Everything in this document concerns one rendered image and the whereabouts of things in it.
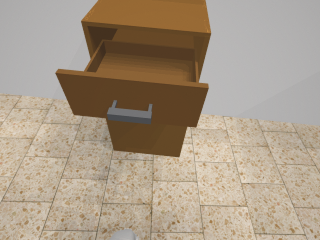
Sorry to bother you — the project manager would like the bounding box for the drawer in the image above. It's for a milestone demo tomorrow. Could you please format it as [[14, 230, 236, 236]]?
[[55, 39, 209, 128]]

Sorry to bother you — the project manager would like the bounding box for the robot left thigh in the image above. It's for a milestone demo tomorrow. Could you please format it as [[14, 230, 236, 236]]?
[[109, 229, 140, 240]]

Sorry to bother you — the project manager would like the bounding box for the cabinet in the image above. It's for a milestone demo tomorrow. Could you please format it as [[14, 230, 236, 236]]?
[[81, 0, 211, 158]]

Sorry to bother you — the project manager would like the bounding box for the handle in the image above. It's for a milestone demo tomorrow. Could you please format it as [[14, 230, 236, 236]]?
[[107, 100, 153, 125]]

